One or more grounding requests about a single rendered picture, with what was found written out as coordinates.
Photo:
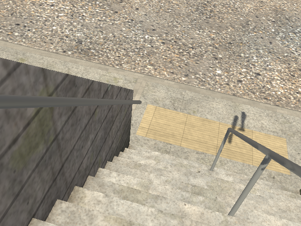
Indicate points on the stairs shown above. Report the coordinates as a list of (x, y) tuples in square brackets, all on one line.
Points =
[(141, 187)]

